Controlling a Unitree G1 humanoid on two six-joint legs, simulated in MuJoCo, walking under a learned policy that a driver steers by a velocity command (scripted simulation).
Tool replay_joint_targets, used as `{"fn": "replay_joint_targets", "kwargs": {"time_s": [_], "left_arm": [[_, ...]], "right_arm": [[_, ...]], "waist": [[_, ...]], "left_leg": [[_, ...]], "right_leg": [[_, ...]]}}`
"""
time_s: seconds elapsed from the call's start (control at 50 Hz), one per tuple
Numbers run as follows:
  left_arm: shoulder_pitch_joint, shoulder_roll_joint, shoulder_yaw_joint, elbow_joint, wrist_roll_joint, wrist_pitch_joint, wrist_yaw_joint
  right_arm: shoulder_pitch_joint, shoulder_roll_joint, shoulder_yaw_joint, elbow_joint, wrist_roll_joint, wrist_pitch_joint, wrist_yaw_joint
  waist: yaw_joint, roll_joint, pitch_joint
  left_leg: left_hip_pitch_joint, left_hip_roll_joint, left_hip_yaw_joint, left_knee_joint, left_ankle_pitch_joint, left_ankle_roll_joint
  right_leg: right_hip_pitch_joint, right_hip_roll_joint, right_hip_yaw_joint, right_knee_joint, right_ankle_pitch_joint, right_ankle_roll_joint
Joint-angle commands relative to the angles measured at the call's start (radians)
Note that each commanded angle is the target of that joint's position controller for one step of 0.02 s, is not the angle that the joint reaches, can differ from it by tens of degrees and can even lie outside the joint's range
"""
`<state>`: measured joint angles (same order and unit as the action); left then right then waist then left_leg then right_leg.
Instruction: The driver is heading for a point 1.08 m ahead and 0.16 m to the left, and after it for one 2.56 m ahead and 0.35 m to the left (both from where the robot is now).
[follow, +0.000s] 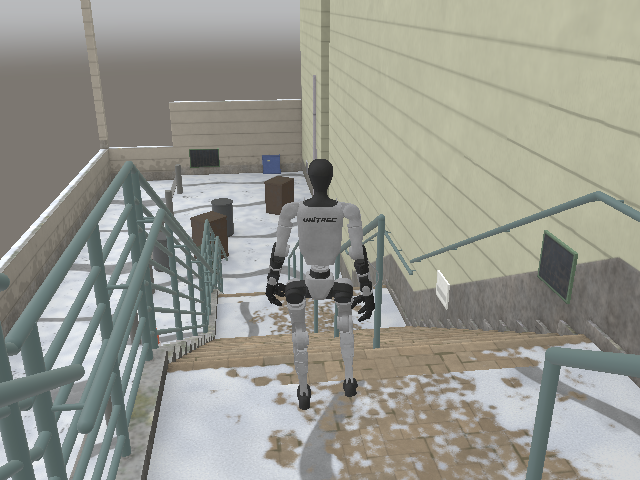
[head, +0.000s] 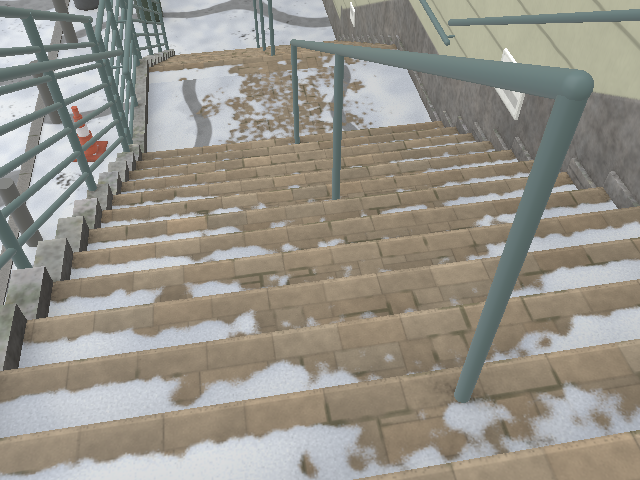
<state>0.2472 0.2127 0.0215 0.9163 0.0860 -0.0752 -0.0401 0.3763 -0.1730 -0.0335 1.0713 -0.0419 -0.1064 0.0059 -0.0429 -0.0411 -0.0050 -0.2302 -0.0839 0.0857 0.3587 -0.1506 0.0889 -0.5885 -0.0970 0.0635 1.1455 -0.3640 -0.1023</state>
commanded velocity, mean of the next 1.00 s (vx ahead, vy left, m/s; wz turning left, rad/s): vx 0.50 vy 0.00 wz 0.00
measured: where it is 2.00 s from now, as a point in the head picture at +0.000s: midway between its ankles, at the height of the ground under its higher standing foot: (309, 362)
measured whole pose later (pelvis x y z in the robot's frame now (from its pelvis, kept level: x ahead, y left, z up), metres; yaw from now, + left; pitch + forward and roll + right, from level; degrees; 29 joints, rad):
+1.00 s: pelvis +0.52 -0.01 -0.10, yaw +0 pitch +2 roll -6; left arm 0.78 0.04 -0.04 1.17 0.07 -0.08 0.02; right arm 0.09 -0.14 -0.01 0.90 -0.08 -0.05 0.06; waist 0.17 0.08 -0.03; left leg -0.42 0.14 -0.02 0.33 0.36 0.05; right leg -0.03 0.04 -0.04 0.88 -0.87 0.04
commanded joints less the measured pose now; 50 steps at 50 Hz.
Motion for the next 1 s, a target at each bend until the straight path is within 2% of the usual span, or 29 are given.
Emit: {"fn": "replay_joint_targets", "kwargs": {"time_s": [0.02,0.06,0.12,0.2,0.26,0.3,0.32,0.34,0.36,0.38,0.42,0.46,0.5,0.54,0.58,0.6,0.62,0.64,0.66,0.72,0.74,0.78,0.8,0.84,0.86,0.9,0.96,0.98,1.0], "left_arm": [[0.104,-0.036,-0.02,-0.009,-0.01,0.01,-0.007],[-0.019,-0.027,-0.024,-0.045,-0.01,0.02,-0.013],[-0.105,0.021,-0.013,-0.065,-0.016,0.034,-0.008],[-0.225,0.05,0.005,-0.092,-0.027,0.026,0.004],[-0.259,0.051,0.021,-0.09,-0.039,0.004,0.013],[-0.143,0.107,0.053,-0.057,-0.063,-0.026,0.019],[0.051,0.157,0.062,-0.009,-0.061,-0.03,0.016],[0.348,0.17,0.068,0.074,-0.042,-0.023,0.022],[0.37,0.145,0.072,0.118,-0.009,-0.035,0.024],[0.234,0.136,0.076,0.093,-0.024,-0.044,0.03],[0.131,0.007,0.039,0.073,-0.051,-0.036,0.043],[0.122,-0.038,0.024,0.069,-0.037,-0.039,0.049],[0.152,-0.023,0.026,0.073,-0.031,-0.054,0.038],[0.244,-0.007,0.023,0.101,-0.022,-0.059,0.013],[0.292,-0.002,0.014,0.129,-0.008,-0.053,-0.013],[0.297,0.007,0.013,0.13,0.011,-0.052,-0.013],[0.295,0.001,0.006,0.134,0.015,-0.052,-0.015],[0.32,-0.01,-0.001,0.146,0.018,-0.053,-0.012],[0.411,-0.04,-0.008,0.191,0.018,-0.062,0.02],[0.614,-0.074,-0.024,0.288,0.017,-0.054,0.054],[0.586,-0.085,-0.031,0.273,-0.005,-0.045,0.055],[0.568,-0.111,-0.056,0.267,0.004,-0.033,0.028],[0.558,-0.108,-0.06,0.263,0.005,-0.035,0.023],[0.605,-0.106,-0.067,0.285,-0.008,-0.045,0.036],[0.623,-0.104,-0.063,0.282,-0.015,-0.047,0.048],[0.602,-0.078,-0.06,0.261,-0.01,-0.039,0.057],[0.578,-0.039,-0.037,0.235,-0.028,-0.013,0.071],[0.595,-0.034,-0.033,0.238,-0.028,0.0,0.075],[0.601,-0.03,-0.032,0.248,-0.013,0.016,0.069]], "right_arm": [[-0.102,-0.033,0.009,-0.096,-0.026,-0.043,0.018],[-0.033,-0.042,0.016,-0.077,-0.018,-0.041,0.037],[0.111,-0.091,0.01,-0.029,-0.012,-0.039,0.05],[0.175,-0.103,0.006,0.006,-0.017,-0.017,0.041],[0.17,-0.106,-0.004,0.015,-0.009,0.005,0.028],[0.15,-0.107,-0.01,0.006,-0.017,0.002,0.02],[0.23,0.0,0.017,-0.008,-0.024,-0.015,0.022],[0.205,0.018,0.03,-0.018,-0.036,-0.02,0.04],[0.031,-0.061,-0.007,-0.061,-0.016,-0.018,0.044],[-0.025,-0.084,-0.021,-0.07,-0.006,-0.02,0.027],[-0.005,-0.029,-0.016,-0.063,-0.029,-0.015,-0.002],[-0.032,0.049,0.001,-0.081,-0.033,-0.003,0.004],[-0.071,0.022,-0.007,-0.094,-0.02,0.0,0.029],[-0.139,-0.007,-0.016,-0.125,-0.028,0.01,0.044],[-0.197,0.016,-0.01,-0.155,-0.04,0.027,0.055],[-0.141,0.022,-0.003,-0.142,-0.049,0.028,0.066],[-0.141,0.001,-0.006,-0.148,-0.048,0.028,0.073],[-0.149,-0.017,-0.01,-0.157,-0.044,0.032,0.072],[-0.186,-0.05,-0.016,-0.177,-0.045,0.028,0.058],[-0.317,0.005,0.003,-0.227,-0.023,0.03,0.03],[-0.327,0.018,0.011,-0.22,-0.028,0.03,0.038],[-0.332,0.04,0.016,-0.233,-0.04,0.04,0.062],[-0.324,0.017,0.01,-0.242,-0.044,0.044,0.072],[-0.359,-0.003,0.005,-0.261,-0.043,0.053,0.065],[-0.409,0.009,0.009,-0.279,-0.041,0.053,0.06],[-0.415,0.029,0.021,-0.282,-0.038,0.05,0.06],[-0.434,-0.012,0.016,-0.254,-0.042,0.046,0.057],[-0.412,-0.023,0.013,-0.225,-0.041,0.042,0.05],[-0.31,-0.052,0.004,-0.161,-0.025,0.033,0.038]], "waist": [[0.074,0.056,0.05],[0.042,0.084,0.036],[0.009,0.089,0.036],[-0.018,0.097,0.036],[-0.01,0.108,0.026],[0.05,0.097,-0.052],[0.084,-0.084,-0.274],[0.203,-0.185,-0.353],[0.224,-0.088,-0.147],[0.173,-0.055,-0.001],[0.089,-0.015,0.003],[0.05,-0.001,0.008],[0.049,-0.012,0.022],[0.061,-0.014,0.014],[0.057,-0.024,0.012],[0.033,-0.036,0.009],[0.024,-0.016,0.015],[0.03,-0.02,0.02],[0.074,0.022,0.041],[0.153,-0.012,0.062],[0.158,0.04,0.06],[0.148,-0.011,0.097],[0.14,-0.011,0.124],[0.154,0.024,0.161],[0.19,0.031,0.15],[0.18,-0.013,0.151],[0.2,-0.002,0.193],[0.2,0.004,0.184],[0.165,0.05,0.147]], "left_leg": [[-0.232,0.243,-0.182,-0.268,0.061,0.184],[-0.223,0.238,-0.16,-0.263,0.163,0.185],[0.018,0.298,-0.193,-0.207,0.322,0.197],[0.262,0.342,-0.203,-0.154,0.368,0.157],[0.323,0.348,-0.185,-0.094,0.375,0.121],[0.158,0.264,-0.116,0.059,0.476,0.051],[-0.105,0.118,-0.04,0.339,0.25,-0.027],[-0.382,0.006,-0.08,0.616,-0.395,-0.067],[-0.573,0.047,-0.208,0.785,-0.405,-0.016],[-0.595,0.108,-0.206,0.843,-0.315,0.005],[-0.454,0.187,-0.197,0.799,-0.178,0.022],[-0.39,0.203,-0.178,0.737,-0.118,0.005],[-0.416,0.193,-0.14,0.649,-0.043,-0.013],[-0.441,0.191,-0.111,0.512,0.064,-0.033],[-0.385,0.176,-0.079,0.477,0.181,-0.036],[-0.33,0.169,-0.085,0.58,0.274,-0.03],[-0.345,0.17,-0.095,0.593,0.299,-0.029],[-0.387,0.175,-0.104,0.6,0.294,-0.031],[-0.634,0.221,-0.223,0.46,0.405,-0.027],[-0.872,0.247,-0.237,0.294,0.487,-0.059],[-0.754,0.248,-0.205,0.181,0.644,-0.048],[-0.48,0.213,-0.124,0.262,0.712,-0.027],[-0.455,0.212,-0.132,0.296,0.676,-0.023],[-0.529,0.232,-0.158,0.221,0.601,-0.021],[-0.484,0.218,-0.128,0.137,0.564,-0.028],[-0.345,0.215,-0.113,0.135,0.559,-0.032],[-0.295,0.241,-0.112,-0.048,0.475,-0.032],[-0.244,0.237,-0.102,-0.103,0.448,-0.039],[-0.111,0.238,-0.091,-0.166,0.547,-0.041]], "right_leg": [[0.098,-0.037,-0.044,-0.202,0.207,0.011],[0.136,-0.021,-0.073,-0.336,0.335,0.028],[0.024,-0.007,-0.051,-0.484,0.4,0.046],[-0.046,0.008,-0.032,-0.622,0.337,0.032],[0.055,0.04,-0.079,-0.702,0.313,0.005],[0.397,0.064,-0.092,-0.644,0.414,-0.066],[0.823,-0.097,0.136,-0.663,0.387,-0.234],[1.084,-0.282,0.531,-0.843,0.251,-0.346],[0.98,-0.248,0.548,-0.913,0.056,-0.238],[0.777,-0.225,0.416,-0.935,-0.004,-0.183],[0.57,-0.19,0.273,-0.979,0.182,-0.159],[0.48,-0.149,0.173,-1.007,0.354,-0.156],[0.458,-0.125,0.099,-1.018,0.434,-0.168],[0.458,-0.115,0.055,-1.0,0.56,-0.175],[0.382,-0.098,0.017,-0.974,0.655,-0.168],[0.314,-0.089,-0.001,-0.925,0.659,-0.165],[0.292,-0.095,0.0,-0.905,0.657,-0.167],[0.328,-0.108,0.012,-0.883,0.638,-0.169],[0.561,-0.141,0.074,-0.826,0.501,-0.17],[0.796,-0.187,0.149,-0.736,0.454,-0.175],[0.67,-0.125,0.079,-0.705,0.4,-0.15],[0.343,-0.083,0.062,-0.721,0.308,-0.161],[0.296,-0.096,0.083,-0.702,0.282,-0.164],[0.395,-0.125,0.117,-0.63,0.262,-0.147],[0.413,-0.085,0.084,-0.588,0.221,-0.125],[0.338,-0.069,0.098,-0.539,0.171,-0.104],[0.417,-0.074,0.128,-0.473,0.152,-0.062],[0.456,-0.074,0.139,-0.431,0.187,-0.046],[0.452,-0.042,0.102,-0.306,0.198,-0.019]]}}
